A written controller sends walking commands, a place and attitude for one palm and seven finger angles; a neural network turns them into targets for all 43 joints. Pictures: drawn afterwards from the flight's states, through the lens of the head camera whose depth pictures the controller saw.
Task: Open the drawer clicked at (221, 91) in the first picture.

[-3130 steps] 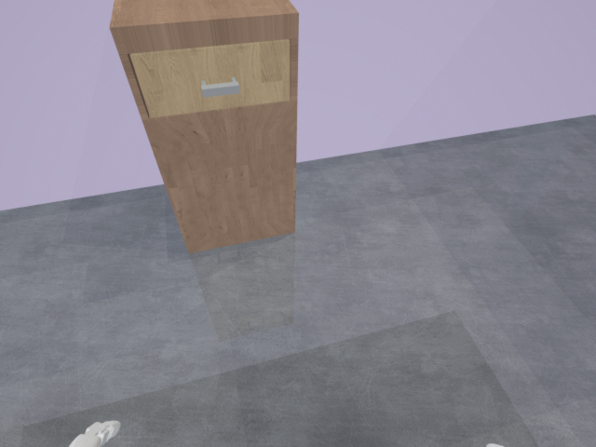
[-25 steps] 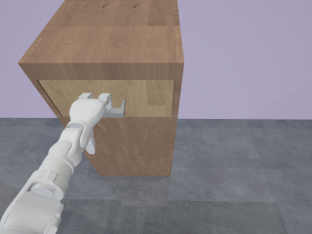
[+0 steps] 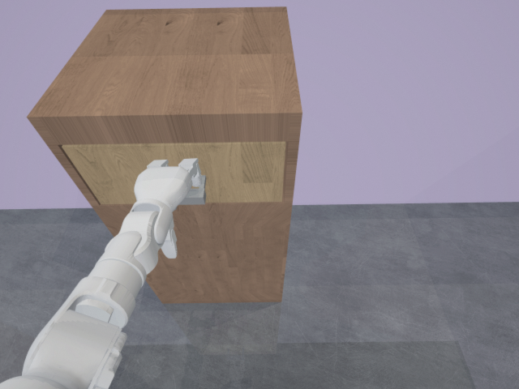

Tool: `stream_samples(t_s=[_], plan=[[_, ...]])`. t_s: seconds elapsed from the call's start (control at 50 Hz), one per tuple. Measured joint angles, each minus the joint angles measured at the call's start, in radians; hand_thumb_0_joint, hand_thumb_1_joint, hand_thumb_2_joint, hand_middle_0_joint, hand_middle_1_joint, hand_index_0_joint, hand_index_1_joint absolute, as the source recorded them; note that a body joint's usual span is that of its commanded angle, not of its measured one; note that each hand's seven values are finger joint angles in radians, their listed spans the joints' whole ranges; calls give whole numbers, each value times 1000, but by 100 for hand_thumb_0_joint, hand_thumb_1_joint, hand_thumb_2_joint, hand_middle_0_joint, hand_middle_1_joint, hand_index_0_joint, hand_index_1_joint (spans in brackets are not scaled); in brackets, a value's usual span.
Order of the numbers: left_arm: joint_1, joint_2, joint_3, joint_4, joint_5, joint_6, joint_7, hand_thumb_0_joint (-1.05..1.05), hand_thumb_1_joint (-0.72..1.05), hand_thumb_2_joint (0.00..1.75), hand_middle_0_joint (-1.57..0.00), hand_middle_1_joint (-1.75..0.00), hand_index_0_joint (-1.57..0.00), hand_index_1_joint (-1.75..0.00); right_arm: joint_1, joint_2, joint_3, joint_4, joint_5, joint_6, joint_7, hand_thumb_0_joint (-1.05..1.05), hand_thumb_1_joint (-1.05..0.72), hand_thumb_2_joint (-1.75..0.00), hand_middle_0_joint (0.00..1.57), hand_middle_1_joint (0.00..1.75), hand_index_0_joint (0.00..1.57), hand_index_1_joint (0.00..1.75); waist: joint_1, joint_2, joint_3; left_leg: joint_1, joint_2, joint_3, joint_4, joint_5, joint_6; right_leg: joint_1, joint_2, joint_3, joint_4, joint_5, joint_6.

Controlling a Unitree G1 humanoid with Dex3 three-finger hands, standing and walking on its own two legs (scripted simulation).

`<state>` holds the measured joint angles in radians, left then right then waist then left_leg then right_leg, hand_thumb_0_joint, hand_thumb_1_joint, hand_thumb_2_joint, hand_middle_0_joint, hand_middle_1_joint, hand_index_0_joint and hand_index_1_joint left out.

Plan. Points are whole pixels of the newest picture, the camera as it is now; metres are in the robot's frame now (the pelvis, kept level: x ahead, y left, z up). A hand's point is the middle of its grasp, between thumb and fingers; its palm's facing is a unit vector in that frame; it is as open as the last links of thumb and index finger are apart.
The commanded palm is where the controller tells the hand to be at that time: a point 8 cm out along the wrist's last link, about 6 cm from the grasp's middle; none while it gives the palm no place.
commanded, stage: move the hooked fingers above the handle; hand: left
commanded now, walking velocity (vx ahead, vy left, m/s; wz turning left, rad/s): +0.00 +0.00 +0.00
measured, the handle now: (181, 188) +0.49 +0.17 -0.01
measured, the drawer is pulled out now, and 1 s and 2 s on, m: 0.00 0.00 0.00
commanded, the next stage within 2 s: lower the fingers behind the handle in 1.96 s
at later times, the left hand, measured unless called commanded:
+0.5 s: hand (197, 202) +0.43 +0.12 +0.03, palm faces -0.15 -0.11 -0.98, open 13.8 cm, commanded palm +0.42 +0.17 +0.10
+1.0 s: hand (196, 195) +0.43 +0.12 +0.05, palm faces -0.08 -0.09 -0.99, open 13.8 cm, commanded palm +0.42 +0.17 +0.10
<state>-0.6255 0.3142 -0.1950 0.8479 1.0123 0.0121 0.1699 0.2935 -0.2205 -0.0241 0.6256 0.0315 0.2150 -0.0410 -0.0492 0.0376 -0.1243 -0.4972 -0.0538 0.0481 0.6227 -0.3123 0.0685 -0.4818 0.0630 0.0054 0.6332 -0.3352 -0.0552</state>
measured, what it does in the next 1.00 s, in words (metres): stands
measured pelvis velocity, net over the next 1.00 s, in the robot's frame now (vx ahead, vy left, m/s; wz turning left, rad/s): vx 0.01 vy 0.01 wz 0.04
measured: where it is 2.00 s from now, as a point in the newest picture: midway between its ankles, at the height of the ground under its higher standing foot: outside the picture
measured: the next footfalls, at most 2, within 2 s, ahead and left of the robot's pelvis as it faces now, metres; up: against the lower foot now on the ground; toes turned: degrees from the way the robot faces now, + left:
none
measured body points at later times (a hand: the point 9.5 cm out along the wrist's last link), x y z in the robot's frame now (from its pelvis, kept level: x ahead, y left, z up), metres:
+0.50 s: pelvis +0.00 +0.01 +0.00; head +0.05 +0.00 +0.44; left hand +0.43 +0.12 +0.08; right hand +0.09 -0.25 -0.13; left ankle -0.01 +0.08 -0.72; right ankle -0.02 -0.09 -0.72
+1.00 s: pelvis +0.01 +0.01 +0.00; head +0.06 +0.00 +0.44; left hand +0.43 +0.12 +0.10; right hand +0.11 -0.27 -0.13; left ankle -0.01 +0.08 -0.72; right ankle -0.02 -0.09 -0.72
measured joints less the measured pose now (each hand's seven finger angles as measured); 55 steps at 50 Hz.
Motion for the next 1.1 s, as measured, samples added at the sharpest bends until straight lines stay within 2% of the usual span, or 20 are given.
stream_samples(t_s=[0.06,0.12,0.16,0.22,0.3,0.34,0.4,0.46,0.5,0.54,0.58,0.64,0.7,0.74,0.78,0.82,0.86,0.94,1.02,1.1], plan=[[58,18,7,-88,37,-103,57,0,-49,30,-32,-121,-32,-122,1,-11,-23,-1,-10,-20,-4,0,-90,-90,20,30,20,29,10,-1,7,-25,-1,-4,25,-9,1,-21,-1,-6,20,-8,0],[47,33,15,-108,70,-128,156,0,-49,30,-32,-121,-33,-121,-15,-25,-40,25,-19,-37,0,0,-90,-90,20,30,20,29,17,5,9,-64,-6,-11,60,-19,2,-56,-7,-16,54,-22,2],[10,41,24,-81,73,-91,216,0,-49,30,-32,-121,-33,-120,-31,-32,-44,46,-21,-42,7,0,-90,-90,20,30,20,29,19,10,7,-86,-9,-15,77,-23,3,-76,-10,-21,70,-28,3],[-74,44,20,11,51,28,252,0,-49,30,-32,-121,-32,-120,-50,-35,-43,72,-14,-41,20,0,-90,-90,20,30,20,29,18,18,2,-100,-11,-19,81,-22,4,-87,-13,-26,72,-28,5],[-155,17,-38,106,-7,184,180,0,-49,30,-31,-121,-32,-121,-42,-29,-42,76,0,-24,34,0,-90,-90,20,30,20,29,17,25,-8,-81,-14,-25,50,-10,5,-66,-15,-29,38,-16,8],[-157,0,-63,93,-37,211,113,0,-49,30,-31,-121,-33,-123,-26,-25,-38,73,-1,-12,33,0,-90,-90,20,30,20,29,20,26,-16,-60,-17,-30,34,-5,6,-43,-17,-32,20,-12,9],[-145,-22,-108,86,-53,157,12,0,-49,30,-31,-120,-32,-124,-17,-20,-25,68,-5,1,26,0,-90,-90,20,30,20,29,10,18,-20,-34,-21,-35,24,-6,8,-15,-20,-36,11,-16,10],[-110,-52,-105,50,-43,42,-35,0,-49,30,-31,-120,-32,-123,-22,-14,-17,48,-9,-4,18,0,-90,-90,20,30,20,29,-4,5,-7,-29,-19,-30,34,-14,9,-12,-18,-32,20,-22,9],[-66,-61,-70,-2,-17,-47,-14,0,-49,30,-31,-120,-32,-122,-26,-11,-16,27,-13,-11,11,0,-90,-90,20,30,20,29,-12,-1,-1,-39,-14,-17,45,-21,9,-28,-14,-20,35,-25,9],[-25,-55,-18,-58,24,-115,47,0,-49,30,-32,-120,-32,-121,-29,-8,-17,10,-21,-21,3,0,-90,-90,20,30,20,29,-16,-3,-1,-58,-8,-1,60,-29,9,-55,-8,-4,56,-29,8],[-7,-36,18,-93,57,-124,133,0,-49,30,-32,-120,-32,-121,-34,-6,-18,2,-25,-24,-3,0,-90,-90,20,30,20,29,-15,-1,0,-79,-3,12,74,-36,9,-81,-4,7,75,-33,8],[-11,2,41,-103,76,-74,232,0,-49,30,-34,-122,-32,-120,-44,-6,-18,15,-25,-19,-2,0,-90,-90,20,30,20,29,2,8,5,-95,2,25,81,-38,8,-103,0,19,87,-34,8],[-32,7,33,-35,81,72,276,0,-49,30,-37,-124,-32,-120,-55,-11,-15,47,-17,-4,10,0,-90,-90,20,30,20,29,21,27,-3,-90,3,26,64,-30,8,-98,1,21,70,-25,9],[-46,11,33,22,47,155,250,0,-49,30,-37,-124,-32,-121,-60,-11,-9,62,-3,8,13,0,-90,-90,20,30,20,29,26,35,-5,-70,1,22,41,-20,7,-77,0,19,46,-16,10],[-60,20,22,63,-2,227,181,0,-49,30,-36,-123,-33,-121,-57,-7,-5,66,11,16,8,0,-90,-90,20,30,20,29,23,35,-4,-43,-2,12,14,-9,6,-46,-2,11,17,-7,10],[-71,30,-8,75,-48,253,92,0,-49,30,-35,-123,-33,-121,-48,-3,-4,60,19,15,-3,0,-90,-90,20,30,20,29,17,27,2,-16,-6,-5,-8,1,4,-12,-6,-4,-9,-1,8],[-80,35,-56,55,-77,219,7,0,-49,30,-34,-122,-32,-121,-37,-3,-4,53,17,1,-14,0,-90,-90,20,30,20,29,11,13,11,1,-12,-26,-15,6,3,13,-11,-24,-25,0,5],[-61,16,-119,-63,-64,25,-72,0,-49,30,-33,-121,-32,-120,-28,-24,-23,38,-5,-36,-22,0,-90,-90,20,30,20,29,8,-4,18,-8,-20,-47,7,-2,2,15,-18,-46,-12,-12,3],[-39,-37,-89,-139,1,-139,25,0,-49,30,-32,-121,-32,-120,-44,-47,-44,32,-20,-50,-11,0,-90,-90,20,30,20,29,9,7,4,-46,-17,-27,54,-28,5,-31,-17,-29,41,-34,6],[-56,-49,-17,-113,21,-100,167,0,-49,30,-35,-123,-32,-120,-73,-39,-26,28,-20,-30,-2,0,-90,-90,20,30,20,29,6,7,2,-72,-9,10,71,-39,8,-78,-10,6,82,-43,8]])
